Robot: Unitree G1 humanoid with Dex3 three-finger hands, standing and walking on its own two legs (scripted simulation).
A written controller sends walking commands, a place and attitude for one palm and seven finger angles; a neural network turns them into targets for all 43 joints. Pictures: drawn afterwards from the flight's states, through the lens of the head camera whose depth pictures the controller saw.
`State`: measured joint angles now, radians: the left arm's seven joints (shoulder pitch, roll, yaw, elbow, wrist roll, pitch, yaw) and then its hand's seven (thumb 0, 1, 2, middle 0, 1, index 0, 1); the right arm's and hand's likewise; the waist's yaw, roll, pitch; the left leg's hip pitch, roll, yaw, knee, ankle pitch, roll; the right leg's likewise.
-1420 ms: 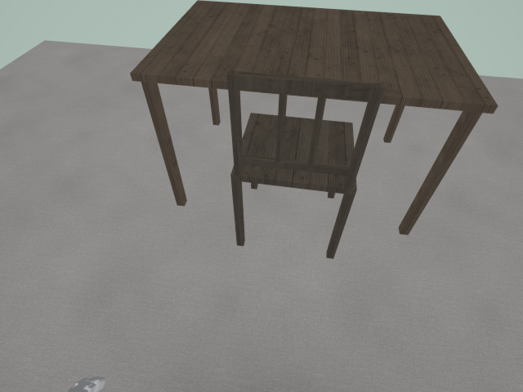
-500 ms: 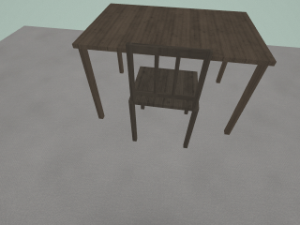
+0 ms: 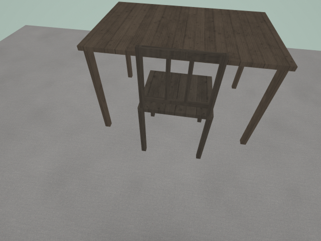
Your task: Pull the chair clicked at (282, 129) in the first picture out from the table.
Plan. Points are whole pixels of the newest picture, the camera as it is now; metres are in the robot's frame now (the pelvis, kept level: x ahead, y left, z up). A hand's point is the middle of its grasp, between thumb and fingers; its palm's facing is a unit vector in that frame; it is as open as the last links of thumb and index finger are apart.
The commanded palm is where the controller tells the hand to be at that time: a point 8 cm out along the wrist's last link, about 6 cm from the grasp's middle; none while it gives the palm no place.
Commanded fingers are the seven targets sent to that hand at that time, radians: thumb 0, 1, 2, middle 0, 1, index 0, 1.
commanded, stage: look at it before walking up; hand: left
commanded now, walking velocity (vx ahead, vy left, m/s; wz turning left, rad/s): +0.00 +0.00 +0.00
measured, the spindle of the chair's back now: (167, 80) +0.87 +0.02 -0.11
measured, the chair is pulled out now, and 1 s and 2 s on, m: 0.00 0.00 0.00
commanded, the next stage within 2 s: turn to face it in 0.02 s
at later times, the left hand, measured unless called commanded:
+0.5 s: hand out of the picture +0.06 +0.20 -0.18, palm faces -0.08 -0.96 -0.27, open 7.4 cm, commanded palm none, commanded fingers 0.00 0.90 0.90 -0.20 -0.30 -0.20 -0.30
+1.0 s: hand out of the picture +0.11 +0.15 -0.20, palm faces -0.07 -0.99 -0.11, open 7.4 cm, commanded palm none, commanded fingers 0.00 0.90 0.90 -0.20 -0.30 -0.20 -0.30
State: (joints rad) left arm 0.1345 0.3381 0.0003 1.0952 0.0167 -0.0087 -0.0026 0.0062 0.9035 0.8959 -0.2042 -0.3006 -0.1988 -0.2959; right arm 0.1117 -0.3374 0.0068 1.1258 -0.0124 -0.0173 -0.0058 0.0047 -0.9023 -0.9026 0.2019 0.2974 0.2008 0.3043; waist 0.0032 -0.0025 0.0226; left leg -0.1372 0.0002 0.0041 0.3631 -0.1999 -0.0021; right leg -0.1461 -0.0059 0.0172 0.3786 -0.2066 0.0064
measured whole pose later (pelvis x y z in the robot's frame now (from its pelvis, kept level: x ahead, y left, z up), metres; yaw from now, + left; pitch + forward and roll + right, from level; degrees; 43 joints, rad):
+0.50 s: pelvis +0.03 -0.02 -0.01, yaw -5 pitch -1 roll +1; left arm 0.26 0.27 0.02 1.08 0.03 0.02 -0.03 0.01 0.91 0.90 -0.20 -0.30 -0.19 -0.30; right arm 0.21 -0.25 -0.01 1.09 -0.03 -0.01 -0.01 0.00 -0.90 -0.90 0.20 0.30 0.20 0.30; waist 0.01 -0.01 -0.01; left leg -0.14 0.04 0.08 0.49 -0.33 -0.02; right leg -0.24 0.00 -0.01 0.59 -0.38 -0.01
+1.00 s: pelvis +0.18 -0.01 -0.02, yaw -9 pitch -1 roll +0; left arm 0.44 0.14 0.05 1.17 0.04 0.00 0.00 0.01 0.91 0.90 -0.20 -0.30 -0.20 -0.30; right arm 0.19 -0.12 -0.05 1.03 -0.02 -0.08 -0.03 0.00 -0.93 -0.90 0.20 0.30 0.20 0.30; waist 0.02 -0.06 0.03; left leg -0.33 0.06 0.17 0.62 -0.27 0.03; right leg -0.34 -0.02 -0.02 1.12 -0.42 -0.04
